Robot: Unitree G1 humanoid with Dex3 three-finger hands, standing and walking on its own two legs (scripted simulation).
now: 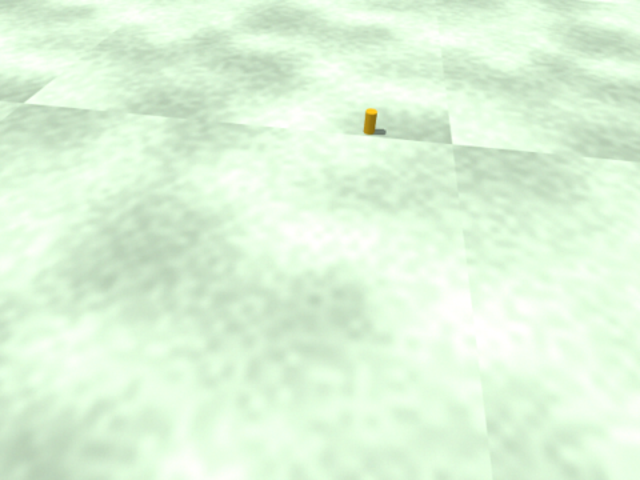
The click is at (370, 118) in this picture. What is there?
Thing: squat round
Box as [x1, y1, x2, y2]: [364, 108, 376, 134]
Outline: 371,108 367,109 365,114 364,132 368,134 371,134 374,131 376,110
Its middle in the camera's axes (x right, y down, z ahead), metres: +0.29 -0.69 +2.16
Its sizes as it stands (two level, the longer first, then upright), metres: 0.063 0.063 0.128
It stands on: the floor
